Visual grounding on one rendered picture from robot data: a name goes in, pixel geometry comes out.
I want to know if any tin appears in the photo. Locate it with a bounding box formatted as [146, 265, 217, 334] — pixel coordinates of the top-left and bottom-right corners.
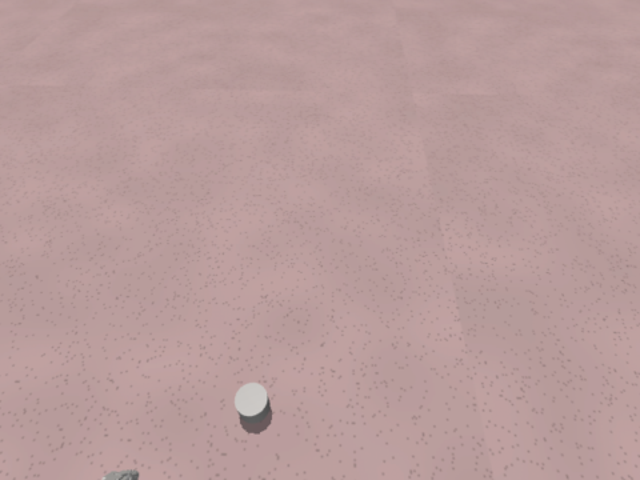
[235, 383, 270, 424]

